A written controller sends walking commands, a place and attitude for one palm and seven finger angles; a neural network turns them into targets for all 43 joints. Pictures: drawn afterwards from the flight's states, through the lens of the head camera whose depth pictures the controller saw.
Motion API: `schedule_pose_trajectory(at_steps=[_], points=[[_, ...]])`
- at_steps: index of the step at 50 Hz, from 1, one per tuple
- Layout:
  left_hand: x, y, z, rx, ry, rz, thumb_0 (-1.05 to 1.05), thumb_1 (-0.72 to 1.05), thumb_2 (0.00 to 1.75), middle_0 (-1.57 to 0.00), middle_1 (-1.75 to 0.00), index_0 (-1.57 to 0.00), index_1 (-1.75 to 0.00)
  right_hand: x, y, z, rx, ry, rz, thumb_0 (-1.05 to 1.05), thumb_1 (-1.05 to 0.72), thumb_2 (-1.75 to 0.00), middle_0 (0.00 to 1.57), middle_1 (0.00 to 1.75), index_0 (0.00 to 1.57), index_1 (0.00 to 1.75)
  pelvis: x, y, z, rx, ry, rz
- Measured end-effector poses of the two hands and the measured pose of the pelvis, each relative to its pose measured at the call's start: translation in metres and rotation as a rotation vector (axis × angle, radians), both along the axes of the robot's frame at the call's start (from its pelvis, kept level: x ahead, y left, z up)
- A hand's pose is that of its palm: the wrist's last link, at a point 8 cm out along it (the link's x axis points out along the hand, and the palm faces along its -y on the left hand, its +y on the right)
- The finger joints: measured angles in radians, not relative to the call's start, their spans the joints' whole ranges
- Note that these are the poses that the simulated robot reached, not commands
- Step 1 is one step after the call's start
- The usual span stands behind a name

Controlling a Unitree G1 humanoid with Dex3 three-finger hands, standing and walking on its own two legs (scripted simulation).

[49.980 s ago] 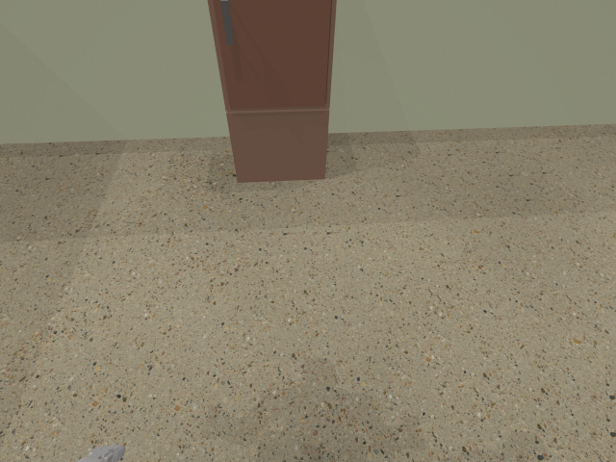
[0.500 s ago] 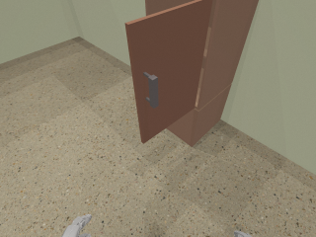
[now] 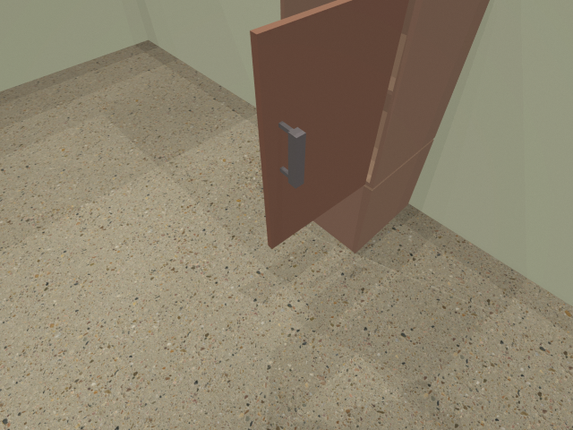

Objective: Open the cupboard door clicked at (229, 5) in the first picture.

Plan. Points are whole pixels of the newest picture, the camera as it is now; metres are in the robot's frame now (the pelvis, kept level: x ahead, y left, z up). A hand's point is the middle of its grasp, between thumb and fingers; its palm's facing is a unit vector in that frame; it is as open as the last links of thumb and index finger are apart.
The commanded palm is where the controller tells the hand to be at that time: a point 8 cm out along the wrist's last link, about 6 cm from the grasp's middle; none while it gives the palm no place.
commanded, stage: let the arm hang, fingers relaxed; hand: left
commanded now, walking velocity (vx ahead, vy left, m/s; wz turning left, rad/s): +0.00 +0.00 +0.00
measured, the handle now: (289, 154) +0.63 +0.03 -0.01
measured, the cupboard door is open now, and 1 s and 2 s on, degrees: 86 86 86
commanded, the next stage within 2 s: look to check the result in 0.38 s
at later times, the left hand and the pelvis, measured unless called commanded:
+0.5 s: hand out of the picture +0.04 +0.18 -0.17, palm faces -0.01 -0.97 -0.24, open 7.4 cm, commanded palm none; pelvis +0.01 -0.01 +0.00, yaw -1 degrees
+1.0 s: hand out of the picture +0.07 +0.19 -0.16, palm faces -0.02 -0.95 -0.30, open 7.4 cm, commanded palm none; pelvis +0.02 -0.03 +0.00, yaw -1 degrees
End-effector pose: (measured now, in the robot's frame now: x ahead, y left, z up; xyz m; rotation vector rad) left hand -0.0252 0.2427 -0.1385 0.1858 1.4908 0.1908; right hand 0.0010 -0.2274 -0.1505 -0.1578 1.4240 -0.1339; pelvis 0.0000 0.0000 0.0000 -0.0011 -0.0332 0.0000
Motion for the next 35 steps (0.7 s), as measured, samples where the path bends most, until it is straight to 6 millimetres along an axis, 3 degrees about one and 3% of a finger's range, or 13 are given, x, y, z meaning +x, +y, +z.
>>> schedule_pose_trajectory(at_steps=[8,14,26,35], points=[[0.043,-0.008,0.0,-0.012,-0.118,-0.042,0.01,0.91,0.9,-0.19,-0.3,-0.2,-0.3,0.006,0.004,-0.001,0.014,-0.04,-0.016,0.01,-0.92,-0.9,0.2,0.3,0.2,0.3,0.0,0.0,0.0,0.005,-0.002,-0.007],[0.062,-0.014,0.001,-0.02,-0.158,-0.061,0.01,0.91,0.9,-0.2,-0.3,-0.2,-0.3,0.005,-0.001,-0.001,0.01,-0.046,-0.027,0.01,-0.92,-0.9,0.2,0.3,0.2,0.29,0.001,-0.003,0.001,0.007,-0.002,-0.011],[0.059,-0.014,0.003,0.001,-0.127,-0.058,0.01,0.91,0.9,-0.2,-0.3,-0.2,-0.3,0.004,-0.019,0.001,-0.009,-0.017,-0.028,0.0,-0.91,-0.9,0.2,0.3,0.2,0.29,0.006,-0.012,0.001,0.007,0.001,-0.012],[0.057,-0.01,0.007,0.03,-0.103,-0.054,0.01,0.91,0.9,-0.2,-0.3,-0.2,-0.3,0.02,-0.038,0.002,-0.03,-0.032,-0.011,0.0,-0.91,-0.9,0.2,0.3,0.2,0.29,0.01,-0.02,0.002,0.007,0.003,-0.013]])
